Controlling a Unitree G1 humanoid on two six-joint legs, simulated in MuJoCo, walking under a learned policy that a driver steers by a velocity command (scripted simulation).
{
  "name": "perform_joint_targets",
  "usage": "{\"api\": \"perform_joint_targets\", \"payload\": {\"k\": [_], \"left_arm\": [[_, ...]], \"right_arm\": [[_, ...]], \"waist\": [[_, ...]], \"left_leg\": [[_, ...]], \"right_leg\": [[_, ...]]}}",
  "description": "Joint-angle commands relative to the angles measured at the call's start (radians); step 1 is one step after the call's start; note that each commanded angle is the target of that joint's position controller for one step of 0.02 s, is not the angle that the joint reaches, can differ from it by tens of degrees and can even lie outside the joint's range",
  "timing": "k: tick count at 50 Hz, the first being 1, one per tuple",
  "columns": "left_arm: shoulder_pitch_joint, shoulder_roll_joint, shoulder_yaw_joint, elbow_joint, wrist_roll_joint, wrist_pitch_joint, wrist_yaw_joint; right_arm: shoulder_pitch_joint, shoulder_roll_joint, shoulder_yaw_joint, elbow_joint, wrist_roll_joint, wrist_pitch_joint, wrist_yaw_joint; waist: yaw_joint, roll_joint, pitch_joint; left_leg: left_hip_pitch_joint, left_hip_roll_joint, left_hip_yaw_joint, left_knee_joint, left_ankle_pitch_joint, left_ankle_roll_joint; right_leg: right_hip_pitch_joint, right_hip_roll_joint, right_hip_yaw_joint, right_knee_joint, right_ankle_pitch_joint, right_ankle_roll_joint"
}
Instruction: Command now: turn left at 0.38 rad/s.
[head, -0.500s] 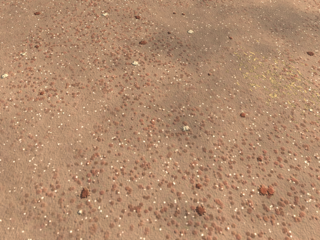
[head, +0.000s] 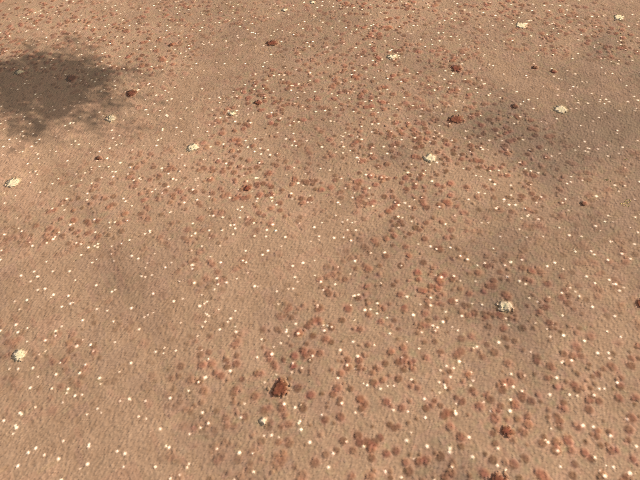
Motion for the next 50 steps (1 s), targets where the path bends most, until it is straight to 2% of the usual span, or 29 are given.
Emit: {"api": "perform_joint_targets", "payload": {"k": [1,5,8,10,12,13,14,15,16,17,18,19,20,21,23,26,29,31,32,33,34,35,36,37,38,40,42,46,50], "left_arm": [[-0.071,0.112,0.020,-0.087,-0.001,-0.021,-0.006],[0.048,0.128,0.027,-0.044,-0.003,-0.025,-0.011],[0.041,0.138,0.028,-0.032,-0.001,-0.024,-0.019],[0.044,0.151,0.032,-0.018,0.002,-0.018,-0.026],[0.038,0.155,0.034,-0.001,-0.003,-0.010,-0.029],[0.033,0.153,0.033,0.008,-0.008,-0.007,-0.029],[0.050,0.130,0.027,0.010,-0.010,-0.013,-0.029],[0.069,0.084,0.014,-0.011,-0.009,-0.020,-0.035],[0.069,0.031,-0.003,0.006,-0.021,-0.010,-0.028],[0.063,0.060,-0.001,0.030,-0.006,-0.003,-0.023],[0.028,0.086,0.009,0.037,0.001,-0.003,-0.026],[-0.002,0.106,0.017,0.036,0.007,-0.005,-0.034],[-0.028,0.111,0.022,0.027,0.016,-0.004,-0.046],[-0.038,0.093,0.018,0.022,0.016,-0.007,-0.054],[-0.060,0.091,0.021,0.012,0.010,-0.020,-0.062],[-0.055,0.087,0.025,0.014,0.006,-0.044,-0.074],[-0.037,0.070,0.024,0.019,0.001,-0.051,-0.079],[0.081,0.059,0.028,0.066,0.000,-0.053,-0.073],[0.175,0.083,0.039,0.103,0.003,-0.058,-0.065],[0.294,0.150,0.056,0.129,0.014,-0.069,-0.051],[0.377,0.267,0.080,0.141,0.008,-0.073,-0.052],[0.304,0.208,0.065,0.138,0.008,-0.065,-0.053],[0.195,0.159,0.051,0.103,0.001,-0.068,-0.058],[0.134,0.124,0.041,0.087,-0.002,-0.076,-0.061],[0.118,0.112,0.035,0.083,-0.005,-0.085,-0.059],[0.155,0.092,0.026,0.109,-0.005,-0.100,-0.057],[0.215,0.086,0.022,0.144,-0.012,-0.107,-0.057],[0.275,0.068,0.013,0.184,-0.012,-0.104,-0.054],[0.297,0.069,0.009,0.212,-0.009,-0.107,-0.049]], "right_arm": [[0.090,-0.082,-0.018,-0.014,-0.002,0.007,0.010],[-0.003,-0.049,0.007,-0.034,0.011,0.015,0.008],[-0.022,-0.029,0.026,-0.027,0.021,0.019,0.002],[-0.028,-0.031,0.034,-0.020,0.031,0.019,-0.008],[0.006,-0.024,0.041,0.001,0.034,0.011,-0.017],[0.032,-0.020,0.046,0.017,0.029,0.001,-0.022],[0.034,-0.053,0.043,0.024,0.015,-0.012,-0.031],[0.050,-0.114,0.040,0.020,-0.006,-0.027,-0.040],[-0.028,-0.105,0.049,0.033,0.014,-0.030,-0.037],[-0.051,-0.051,0.063,0.032,0.016,-0.036,-0.030],[-0.027,-0.067,0.056,0.046,0.017,-0.035,-0.028],[0.009,-0.100,0.045,0.063,0.008,-0.028,-0.029],[0.052,-0.119,0.038,0.080,0.007,-0.025,-0.032],[0.079,-0.129,0.033,0.094,0.005,-0.024,-0.030],[0.118,-0.114,0.030,0.112,-0.002,-0.037,-0.026],[0.088,-0.102,0.027,0.115,0.008,-0.067,-0.022],[0.056,-0.107,0.020,0.119,0.012,-0.085,-0.015],[0.019,-0.112,0.016,0.116,0.022,-0.087,-0.010],[0.023,-0.088,0.022,0.116,0.014,-0.090,-0.010],[-0.004,-0.025,0.042,0.095,0.005,-0.098,-0.005],[-0.025,0.019,0.056,0.050,0.012,-0.104,-0.002],[-0.008,-0.062,0.036,0.062,-0.005,-0.100,-0.002],[0.006,-0.064,0.035,0.077,-0.003,-0.102,0.010],[0.031,-0.053,0.038,0.095,0.000,-0.106,0.022],[0.037,-0.043,0.040,0.105,-0.005,-0.107,0.027],[0.031,-0.031,0.046,0.115,-0.017,-0.098,0.035],[-0.020,-0.021,0.049,0.099,-0.014,-0.090,0.038],[-0.172,0.001,0.061,0.041,-0.011,-0.084,0.038],[-0.284,0.025,0.078,-0.006,-0.002,-0.088,0.038]], "waist": [[-0.040,-0.190,-0.037],[0.028,-0.199,-0.052],[0.036,-0.227,-0.068],[0.042,-0.249,-0.070],[0.015,-0.239,-0.067],[-0.008,-0.209,-0.064],[0.001,-0.162,-0.088],[0.022,-0.002,-0.138],[0.052,0.123,-0.070],[0.044,0.086,-0.071],[0.014,0.100,-0.044],[-0.012,0.118,0.003],[-0.031,0.139,0.062],[-0.043,0.160,0.108],[-0.057,0.129,0.139],[-0.025,0.072,0.102],[0.002,0.077,0.071],[0.068,0.035,0.058],[0.104,-0.019,0.034],[0.161,-0.188,0.004],[0.172,-0.392,-0.018],[0.103,-0.234,0.057],[0.046,-0.147,0.110],[0.015,-0.118,0.110],[0.003,-0.114,0.090],[0.006,-0.122,0.055],[0.014,-0.122,0.055],[0.040,-0.121,0.089],[0.058,-0.134,0.109]], "left_leg": [[-0.029,0.031,0.021,0.218,-0.018,-0.026],[-0.046,0.050,0.022,0.039,-0.038,-0.052],[0.097,0.075,0.072,-0.160,-0.073,-0.042],[0.187,0.078,0.119,-0.278,-0.072,-0.026],[0.276,0.086,0.140,-0.479,0.053,-0.003],[0.370,0.106,0.130,-0.649,0.229,0.011],[0.496,0.175,0.044,-0.701,0.327,0.029],[0.620,0.360,-0.145,-0.681,0.516,0.060],[0.426,0.423,-0.146,-0.614,0.701,0.149],[0.427,0.376,-0.125,-0.629,0.493,0.151],[0.421,0.323,-0.123,-0.648,0.210,0.141],[0.409,0.310,-0.155,-0.692,-0.026,0.152],[0.389,0.336,-0.210,-0.742,-0.196,0.178],[0.383,0.361,-0.255,-0.781,-0.281,0.202],[0.425,0.418,-0.326,-0.829,-0.264,0.251],[0.466,0.397,-0.251,-0.826,-0.118,0.252],[0.361,0.352,-0.147,-0.796,-0.017,0.226],[0.186,0.313,-0.083,-0.706,-0.028,0.194],[0.078,0.276,-0.055,-0.608,-0.042,0.172],[-0.039,0.188,0.048,-0.344,-0.045,0.130],[-0.207,0.065,0.150,-0.057,-0.166,0.104],[-0.221,0.122,0.052,0.099,-0.138,0.128],[-0.220,0.171,0.038,0.133,-0.032,0.136],[-0.187,0.203,0.052,0.119,0.050,0.126],[-0.162,0.223,0.073,0.105,0.107,0.111],[-0.148,0.230,0.113,0.109,0.186,0.081],[-0.195,0.237,0.141,0.096,0.223,0.058],[-0.248,0.227,0.189,-0.038,0.285,0.024],[-0.153,0.194,0.230,-0.255,0.361,0.037]], "right_leg": [[0.047,-0.217,0.148,-0.108,0.451,-0.145],[0.211,-0.238,0.147,-0.061,0.579,-0.166],[0.186,-0.234,0.127,-0.042,0.576,-0.161],[0.158,-0.235,0.130,-0.026,0.613,-0.162],[0.141,-0.226,0.130,0.010,0.626,-0.142],[0.097,-0.216,0.122,0.029,0.581,-0.105],[0.016,-0.206,0.122,0.038,0.460,-0.055],[-0.097,-0.149,0.063,0.124,0.201,-0.011],[-0.026,-0.078,0.002,0.005,-0.084,0.007],[0.016,-0.075,-0.007,-0.013,-0.090,0.011],[-0.011,-0.036,-0.030,0.023,-0.103,0.005],[-0.069,-0.010,-0.064,0.085,-0.143,0.002],[-0.140,0.000,-0.084,0.137,-0.185,-0.004],[-0.204,-0.005,-0.085,0.183,-0.212,-0.010],[-0.326,-0.037,-0.044,0.325,-0.261,-0.017],[-0.333,-0.064,-0.036,0.330,-0.212,-0.014],[-0.147,-0.044,-0.075,0.195,-0.138,-0.016],[0.118,-0.003,-0.124,0.048,-0.011,-0.021],[0.276,0.005,-0.098,0.017,-0.047,-0.021],[0.392,-0.165,0.135,-0.120,-0.240,-0.046],[0.405,-0.399,0.587,-0.321,-0.574,-0.140],[0.281,-0.426,0.630,-0.329,-0.636,-0.182],[0.206,-0.382,0.537,-0.318,-0.569,-0.172],[0.175,-0.328,0.433,-0.325,-0.438,-0.150],[0.178,-0.291,0.352,-0.332,-0.305,-0.136],[0.205,-0.241,0.222,-0.319,-0.036,-0.124],[0.237,-0.229,0.157,-0.308,0.151,-0.132],[0.235,-0.207,0.080,-0.310,0.325,-0.146],[0.220,-0.203,0.029,-0.307,0.446,-0.144]]}}
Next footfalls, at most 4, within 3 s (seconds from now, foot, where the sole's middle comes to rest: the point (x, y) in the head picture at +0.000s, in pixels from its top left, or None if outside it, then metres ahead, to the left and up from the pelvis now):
0.28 left None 0.00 0.12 -0.78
0.64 right None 0.11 -0.10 -0.78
1.14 left None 0.44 0.08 -0.78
1.70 right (382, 354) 0.77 -0.06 -0.78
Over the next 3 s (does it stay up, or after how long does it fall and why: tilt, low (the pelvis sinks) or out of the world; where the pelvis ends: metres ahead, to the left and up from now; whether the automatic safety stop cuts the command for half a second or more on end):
stays up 1.27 -0.02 -0.01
